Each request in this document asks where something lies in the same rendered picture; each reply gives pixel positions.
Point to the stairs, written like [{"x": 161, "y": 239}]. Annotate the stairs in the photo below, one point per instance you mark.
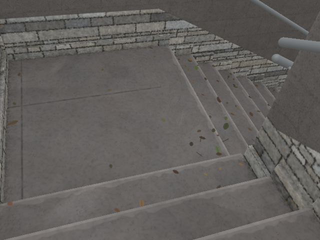
[
  {"x": 236, "y": 107},
  {"x": 216, "y": 199}
]

